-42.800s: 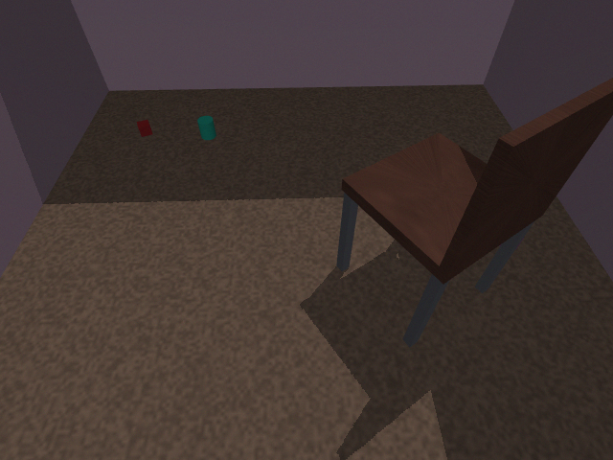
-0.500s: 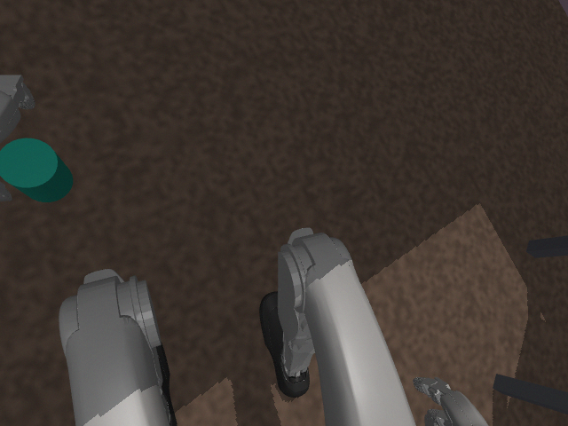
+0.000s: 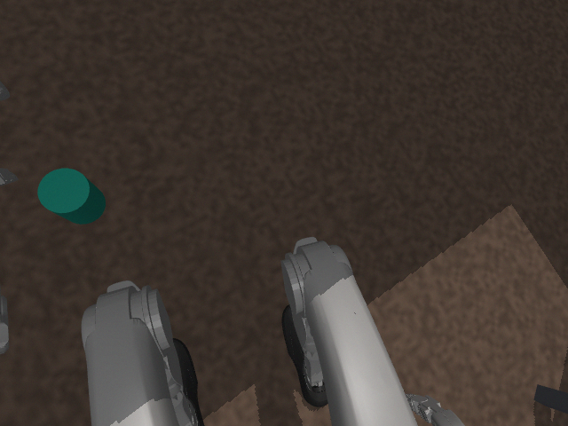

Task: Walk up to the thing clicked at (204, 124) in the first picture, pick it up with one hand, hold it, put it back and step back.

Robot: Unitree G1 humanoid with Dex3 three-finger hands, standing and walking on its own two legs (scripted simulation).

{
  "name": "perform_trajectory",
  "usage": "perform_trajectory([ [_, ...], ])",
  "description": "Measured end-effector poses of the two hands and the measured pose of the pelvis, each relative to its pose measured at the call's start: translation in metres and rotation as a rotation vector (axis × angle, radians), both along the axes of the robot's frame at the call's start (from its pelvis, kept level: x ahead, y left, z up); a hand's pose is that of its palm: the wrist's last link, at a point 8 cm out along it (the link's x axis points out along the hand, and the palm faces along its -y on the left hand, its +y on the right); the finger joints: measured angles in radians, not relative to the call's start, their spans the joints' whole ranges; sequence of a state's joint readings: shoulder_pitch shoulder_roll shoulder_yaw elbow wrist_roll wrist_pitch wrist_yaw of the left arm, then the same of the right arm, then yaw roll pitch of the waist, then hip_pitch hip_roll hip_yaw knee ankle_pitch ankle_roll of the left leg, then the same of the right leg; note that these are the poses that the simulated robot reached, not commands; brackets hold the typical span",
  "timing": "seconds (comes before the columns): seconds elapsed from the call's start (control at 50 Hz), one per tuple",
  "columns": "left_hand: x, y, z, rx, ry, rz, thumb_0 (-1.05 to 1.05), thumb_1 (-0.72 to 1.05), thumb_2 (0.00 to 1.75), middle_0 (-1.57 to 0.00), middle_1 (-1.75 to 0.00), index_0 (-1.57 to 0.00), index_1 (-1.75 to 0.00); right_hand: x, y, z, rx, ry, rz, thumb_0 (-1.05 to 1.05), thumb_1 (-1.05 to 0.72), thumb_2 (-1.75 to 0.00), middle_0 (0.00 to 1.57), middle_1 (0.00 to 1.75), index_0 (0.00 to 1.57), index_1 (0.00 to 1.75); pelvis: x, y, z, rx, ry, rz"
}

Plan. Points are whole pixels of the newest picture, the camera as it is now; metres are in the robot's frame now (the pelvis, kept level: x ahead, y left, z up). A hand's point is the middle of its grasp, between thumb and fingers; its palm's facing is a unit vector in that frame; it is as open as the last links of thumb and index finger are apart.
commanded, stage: home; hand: left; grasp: from above
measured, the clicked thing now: (74, 197) +0.50 +0.27 -0.32
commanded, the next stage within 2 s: none
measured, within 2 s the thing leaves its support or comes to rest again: neither
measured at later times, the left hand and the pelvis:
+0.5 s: hand out of the picture +0.30 +0.24 +0.10, palm faces -0.13 -0.83 -0.55, open 7.5 cm; pelvis +0.01 -0.01 +0.20, yaw +6 degrees
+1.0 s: hand out of the picture +0.23 +0.20 +0.28, palm faces +0.20 -0.96 -0.21, open 7.4 cm; pelvis +0.08 +0.00 +0.33, yaw +8 degrees
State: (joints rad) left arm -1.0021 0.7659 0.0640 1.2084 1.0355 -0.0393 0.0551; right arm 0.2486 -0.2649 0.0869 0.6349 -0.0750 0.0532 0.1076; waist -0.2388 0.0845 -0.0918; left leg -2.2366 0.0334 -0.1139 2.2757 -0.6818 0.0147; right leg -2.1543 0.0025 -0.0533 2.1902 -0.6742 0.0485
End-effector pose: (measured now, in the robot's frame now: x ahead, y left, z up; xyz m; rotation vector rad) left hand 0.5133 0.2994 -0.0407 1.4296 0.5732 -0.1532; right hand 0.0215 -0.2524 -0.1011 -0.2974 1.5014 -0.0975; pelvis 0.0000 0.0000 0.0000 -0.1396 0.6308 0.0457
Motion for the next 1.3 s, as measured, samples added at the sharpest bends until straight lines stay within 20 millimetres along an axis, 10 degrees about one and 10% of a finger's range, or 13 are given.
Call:
perform_trajectory([
  [0.24, -0.13, 0.009, 0.081, -0.371, -0.082, 0.174, 0.0, 0.55, 0.88, -0.21, -0.4, -0.2, -0.41, 0.091, -0.022, 0.083, -0.068, -0.203, 0.068, 0.01, -0.9, -0.89, 0.21, 0.3, 0.2, 0.3, 0.0, -0.001, 0.086, 0.027, -0.036, 0.033],
  [0.48, -0.219, -0.018, 0.171, -0.652, -0.054, 0.484, 0.01, 0.86, 0.89, -0.21, -0.31, -0.21, -0.31, 0.194, 0.014, 0.205, 0.002, -0.614, 0.132, 0.01, -0.9, -0.89, 0.21, 0.3, 0.2, 0.3, 0.011, -0.005, 0.188, 0.064, -0.161, 0.067],
  [1.0, -0.308, -0.053, 0.349, -1.036, -0.078, 0.885, 0.01, 0.9, 0.9, -0.2, -0.29, -0.2, -0.3, 0.215, 0.026, 0.364, -0.024, -0.814, 0.052, 0.02, -0.9, -0.89, 0.21, 0.3, 0.2, 0.3, 0.078, -0.003, 0.334, 0.116, -0.401, 0.096],
  [1.3, -0.327, -0.054, 0.361, -1.051, -0.075, 0.892, 0.01, 0.9, 0.9, -0.2, -0.29, -0.2, -0.3, 0.26, 0.039, 0.394, 0.005, -0.978, 0.141, 0.02, -0.9, -0.89, 0.21, 0.3, 0.2, 0.3, 0.083, -0.002, 0.342, 0.13, -0.451, 0.111],
])
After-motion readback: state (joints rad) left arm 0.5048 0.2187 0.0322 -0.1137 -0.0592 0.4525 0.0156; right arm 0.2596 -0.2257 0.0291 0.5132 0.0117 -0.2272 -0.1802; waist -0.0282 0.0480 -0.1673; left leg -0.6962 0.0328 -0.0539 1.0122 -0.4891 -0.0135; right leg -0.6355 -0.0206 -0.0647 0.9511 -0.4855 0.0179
